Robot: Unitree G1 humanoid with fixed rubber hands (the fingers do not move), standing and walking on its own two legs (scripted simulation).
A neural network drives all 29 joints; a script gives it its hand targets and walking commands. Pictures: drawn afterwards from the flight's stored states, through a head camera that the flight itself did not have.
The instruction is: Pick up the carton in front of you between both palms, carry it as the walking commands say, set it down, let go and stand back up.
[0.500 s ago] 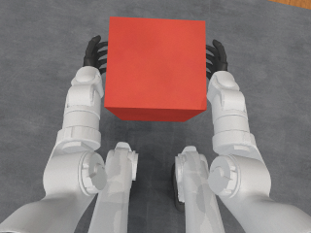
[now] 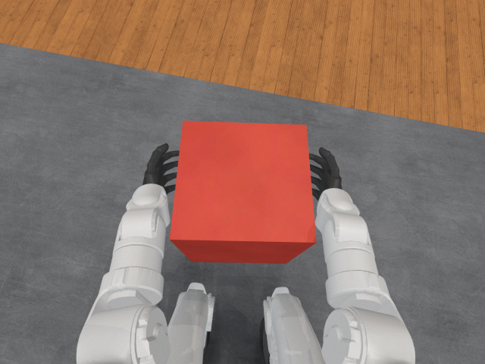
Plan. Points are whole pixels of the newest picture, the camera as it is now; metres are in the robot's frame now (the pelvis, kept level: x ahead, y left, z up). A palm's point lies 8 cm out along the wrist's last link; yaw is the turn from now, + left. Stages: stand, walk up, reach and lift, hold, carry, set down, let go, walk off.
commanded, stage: reach and lift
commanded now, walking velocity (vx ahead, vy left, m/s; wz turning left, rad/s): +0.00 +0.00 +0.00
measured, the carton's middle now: (241, 202) +0.40 +0.01 -0.10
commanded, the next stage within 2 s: hold in 1.68 s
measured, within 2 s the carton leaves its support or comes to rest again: neither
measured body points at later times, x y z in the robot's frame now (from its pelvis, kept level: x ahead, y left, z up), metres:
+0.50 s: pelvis +0.05 +0.00 +0.13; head +0.07 +0.00 +0.58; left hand +0.37 +0.16 +0.11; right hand +0.37 -0.15 +0.12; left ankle +0.07 +0.13 -0.59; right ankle +0.06 -0.12 -0.59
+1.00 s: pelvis +0.04 +0.00 +0.15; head +0.02 +0.00 +0.60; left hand +0.35 +0.16 +0.17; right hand +0.35 -0.15 +0.17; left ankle +0.07 +0.13 -0.59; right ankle +0.06 -0.12 -0.59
